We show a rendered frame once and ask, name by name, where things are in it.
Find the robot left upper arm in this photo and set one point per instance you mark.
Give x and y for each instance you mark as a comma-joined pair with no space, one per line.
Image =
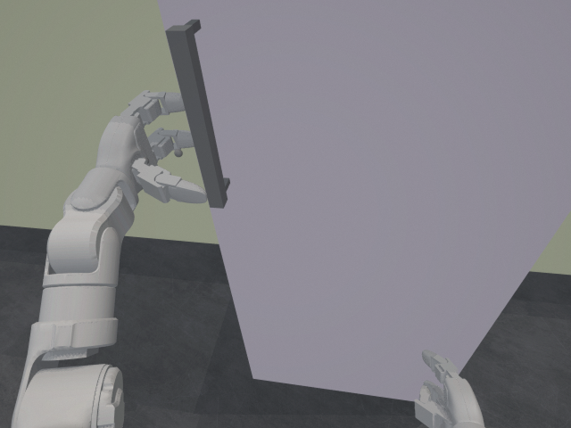
74,397

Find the left robot hand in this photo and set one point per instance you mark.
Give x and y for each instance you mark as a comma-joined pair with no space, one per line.
124,144

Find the handle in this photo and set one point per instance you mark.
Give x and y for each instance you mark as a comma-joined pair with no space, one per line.
187,65

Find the robot left forearm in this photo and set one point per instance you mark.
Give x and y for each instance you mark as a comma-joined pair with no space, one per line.
81,273

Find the fridge door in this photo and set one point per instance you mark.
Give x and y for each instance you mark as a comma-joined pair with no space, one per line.
396,168

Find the right robot hand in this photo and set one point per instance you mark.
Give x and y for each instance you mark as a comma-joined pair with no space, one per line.
455,403

